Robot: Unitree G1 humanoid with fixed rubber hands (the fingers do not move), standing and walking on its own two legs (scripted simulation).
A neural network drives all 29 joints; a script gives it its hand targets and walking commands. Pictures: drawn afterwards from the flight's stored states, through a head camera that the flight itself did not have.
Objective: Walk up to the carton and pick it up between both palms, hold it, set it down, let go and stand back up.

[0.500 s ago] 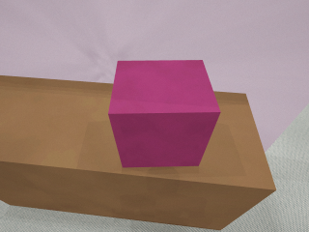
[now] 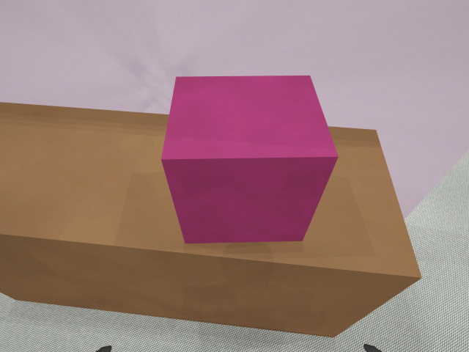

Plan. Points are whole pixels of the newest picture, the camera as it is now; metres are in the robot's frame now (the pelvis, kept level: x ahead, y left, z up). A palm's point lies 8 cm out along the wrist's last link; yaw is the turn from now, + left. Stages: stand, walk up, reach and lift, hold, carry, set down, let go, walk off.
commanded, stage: reach and lift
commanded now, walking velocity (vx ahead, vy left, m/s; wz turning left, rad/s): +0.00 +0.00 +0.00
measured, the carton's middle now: (243, 164) +0.46 +0.00 +0.03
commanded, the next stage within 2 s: none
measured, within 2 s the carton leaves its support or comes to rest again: neither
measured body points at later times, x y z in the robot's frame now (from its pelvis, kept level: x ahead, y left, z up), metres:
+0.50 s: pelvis -0.01 -0.01 +0.00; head +0.03 -0.01 +0.44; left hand +0.15 +0.25 -0.09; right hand +0.14 -0.27 -0.10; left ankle +0.03 +0.12 -0.72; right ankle +0.04 -0.12 -0.72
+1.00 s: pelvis +0.00 -0.01 +0.01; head +0.02 -0.01 +0.46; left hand +0.17 +0.25 -0.05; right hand +0.17 -0.26 -0.06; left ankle +0.03 +0.12 -0.72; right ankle +0.04 -0.12 -0.72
